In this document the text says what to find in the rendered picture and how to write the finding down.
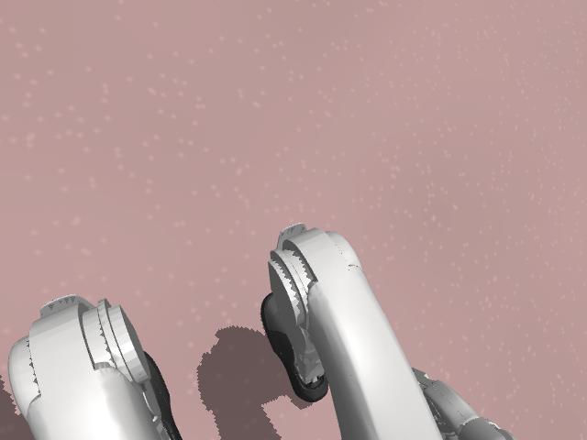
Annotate right robot arm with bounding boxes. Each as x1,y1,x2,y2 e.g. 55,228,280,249
459,418,517,440

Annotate right robot foot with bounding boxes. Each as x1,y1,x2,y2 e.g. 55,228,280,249
261,292,328,402

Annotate left robot foot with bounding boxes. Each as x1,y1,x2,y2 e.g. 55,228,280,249
144,351,182,440

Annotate right robot hand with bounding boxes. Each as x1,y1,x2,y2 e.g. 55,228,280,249
412,368,481,440

